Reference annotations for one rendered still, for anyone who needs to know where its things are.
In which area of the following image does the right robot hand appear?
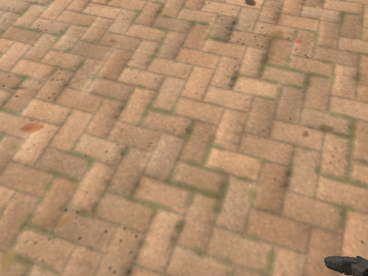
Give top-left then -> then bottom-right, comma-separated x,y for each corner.
324,256 -> 368,276

